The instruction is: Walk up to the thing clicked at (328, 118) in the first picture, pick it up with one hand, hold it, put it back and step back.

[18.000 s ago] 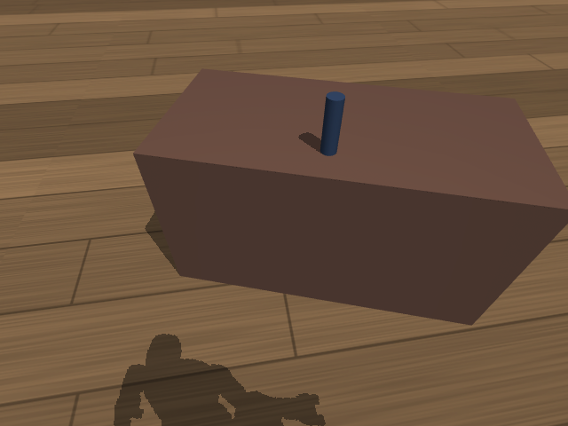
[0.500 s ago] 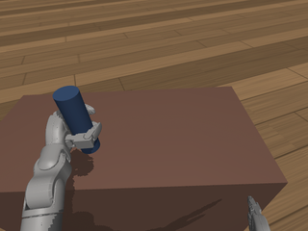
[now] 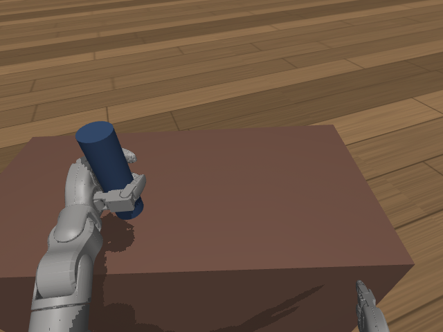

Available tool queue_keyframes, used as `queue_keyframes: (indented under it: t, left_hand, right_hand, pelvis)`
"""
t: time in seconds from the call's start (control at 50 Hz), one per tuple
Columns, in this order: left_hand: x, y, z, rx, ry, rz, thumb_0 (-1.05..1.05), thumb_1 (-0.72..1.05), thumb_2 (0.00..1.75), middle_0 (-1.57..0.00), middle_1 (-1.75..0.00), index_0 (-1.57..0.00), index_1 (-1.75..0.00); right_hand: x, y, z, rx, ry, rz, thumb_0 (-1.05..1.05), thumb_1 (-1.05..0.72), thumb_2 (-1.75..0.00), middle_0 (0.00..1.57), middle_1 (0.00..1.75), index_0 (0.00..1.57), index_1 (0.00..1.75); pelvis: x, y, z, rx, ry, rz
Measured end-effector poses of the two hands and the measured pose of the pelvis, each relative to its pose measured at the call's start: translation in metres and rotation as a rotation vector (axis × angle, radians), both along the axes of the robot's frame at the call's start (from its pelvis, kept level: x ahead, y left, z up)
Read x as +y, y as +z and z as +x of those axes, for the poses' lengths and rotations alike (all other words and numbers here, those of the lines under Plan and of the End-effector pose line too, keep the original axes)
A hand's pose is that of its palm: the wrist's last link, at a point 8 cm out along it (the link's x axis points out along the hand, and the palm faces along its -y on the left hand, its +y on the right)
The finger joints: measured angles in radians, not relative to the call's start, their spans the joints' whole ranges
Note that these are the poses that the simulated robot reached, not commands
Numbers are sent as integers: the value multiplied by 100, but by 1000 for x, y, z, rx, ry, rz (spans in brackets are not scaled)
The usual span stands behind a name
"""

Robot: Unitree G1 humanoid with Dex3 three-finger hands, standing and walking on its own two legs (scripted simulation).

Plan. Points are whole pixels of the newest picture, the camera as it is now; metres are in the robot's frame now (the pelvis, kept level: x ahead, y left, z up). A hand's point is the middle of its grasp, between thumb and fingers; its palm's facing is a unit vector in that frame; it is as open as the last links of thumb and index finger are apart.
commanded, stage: hold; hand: left
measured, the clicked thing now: (114, 175) +0.32 +0.18 +0.19
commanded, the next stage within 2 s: crouch in 0.02 s
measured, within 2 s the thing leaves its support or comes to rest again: neither
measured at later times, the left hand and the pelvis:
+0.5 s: hand (131, 192) +0.35 +0.18 +0.12, palm faces +0.17 -0.98 +0.01, open 6.9 cm; pelvis -0.01 +0.00 +0.00, yaw +0 degrees
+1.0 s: hand (134, 194) +0.40 +0.20 +0.06, palm faces +0.16 -0.99 +0.00, open 6.9 cm; pelvis -0.01 +0.01 -0.01, yaw -2 degrees
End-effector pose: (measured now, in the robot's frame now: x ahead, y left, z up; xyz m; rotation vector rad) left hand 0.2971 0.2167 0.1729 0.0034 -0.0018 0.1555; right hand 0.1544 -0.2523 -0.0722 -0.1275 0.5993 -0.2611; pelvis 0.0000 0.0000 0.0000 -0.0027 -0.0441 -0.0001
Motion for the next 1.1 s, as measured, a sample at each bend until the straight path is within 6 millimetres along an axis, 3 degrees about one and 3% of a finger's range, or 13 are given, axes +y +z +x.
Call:
queue_keyframes:
  t: [0.28,0.6,0.84,1.1]
  left_hand:
    - [-3,-4,5,24,-12,-29,0,-9,123,-88,-119,-91,-120]
    - [18,-72,36,100,26,-26,0,-8,122,-88,-119,-90,-120]
    - [24,-91,61,73,4,-17,0,-8,122,-88,-119,-91,-120]
    - [32,-117,72,72,5,-18,0,-8,122,-88,-118,-91,-119]
  right_hand:
    - [2,-1,-4,9,0,4,-1,54,-6,5,5,5,5]
    - [-10,-5,-28,82,-26,-43,-1,55,-5,6,5,5,5]
    - [-17,-3,-32,118,-58,-76,-1,54,-5,6,5,5,5]
    - [-9,-10,-34,145,-48,-69,-1,52,-6,6,5,5,5]
  pelvis:
    - [3,0,-3,-4,-2,-1]
    - [2,-4,-14,56,-16,-6]
    - [6,-8,-15,107,-26,-13]
    - [10,-17,-15,164,-28,-19]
